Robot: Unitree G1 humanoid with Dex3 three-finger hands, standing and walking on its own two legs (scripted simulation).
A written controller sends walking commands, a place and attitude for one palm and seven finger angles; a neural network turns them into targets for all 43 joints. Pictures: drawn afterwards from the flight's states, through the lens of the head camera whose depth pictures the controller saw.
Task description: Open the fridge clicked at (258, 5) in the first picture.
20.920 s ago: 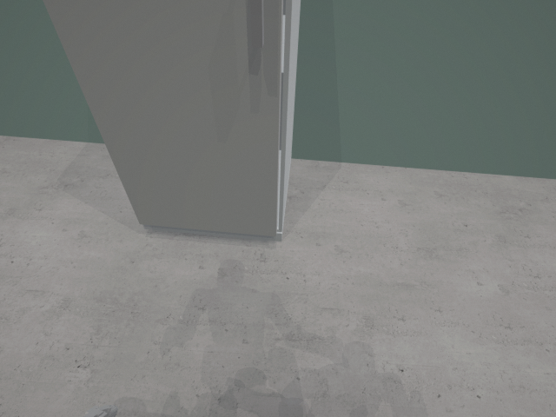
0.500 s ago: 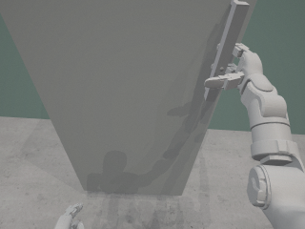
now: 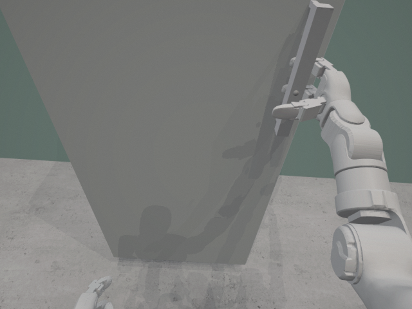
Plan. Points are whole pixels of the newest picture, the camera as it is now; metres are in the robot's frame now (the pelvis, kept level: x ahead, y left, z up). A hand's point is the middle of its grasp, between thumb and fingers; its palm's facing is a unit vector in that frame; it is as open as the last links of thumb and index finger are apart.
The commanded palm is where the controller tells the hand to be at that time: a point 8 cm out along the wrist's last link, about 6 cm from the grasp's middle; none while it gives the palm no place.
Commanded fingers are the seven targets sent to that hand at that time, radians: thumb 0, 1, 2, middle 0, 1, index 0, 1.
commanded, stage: slide the fingers in behind the handle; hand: right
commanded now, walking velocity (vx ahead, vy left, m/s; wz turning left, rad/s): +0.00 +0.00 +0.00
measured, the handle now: (295, 75) +0.49 -0.13 +0.26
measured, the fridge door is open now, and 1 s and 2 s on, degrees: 0 0 0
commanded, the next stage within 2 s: grip the handle and tug to test in 0.20 s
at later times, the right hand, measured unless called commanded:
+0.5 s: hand (289, 91) +0.43 -0.11 +0.26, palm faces +0.00 +1.00 +0.01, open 13.1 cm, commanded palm +0.42 -0.16 +0.25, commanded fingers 0.00 -0.01 -0.52 0.35 1.27 0.35 1.27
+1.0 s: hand (290, 91) +0.44 -0.11 +0.26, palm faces +0.00 +1.00 +0.00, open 5.9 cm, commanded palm +0.42 -0.17 +0.25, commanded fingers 0.00 -0.90 -0.90 0.45 1.40 0.45 1.40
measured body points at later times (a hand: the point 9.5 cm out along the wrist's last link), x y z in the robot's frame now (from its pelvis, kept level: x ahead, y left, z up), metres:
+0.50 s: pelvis +0.00 +0.00 +0.00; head -0.03 +0.01 +0.45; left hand +0.13 +0.24 -0.11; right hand +0.43 -0.16 +0.26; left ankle +0.03 +0.10 -0.75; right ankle -0.02 -0.12 -0.75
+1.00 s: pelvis +0.00 +0.00 +0.00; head -0.02 +0.02 +0.45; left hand +0.14 +0.25 -0.10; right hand +0.43 -0.16 +0.26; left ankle +0.03 +0.10 -0.75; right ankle -0.02 -0.12 -0.75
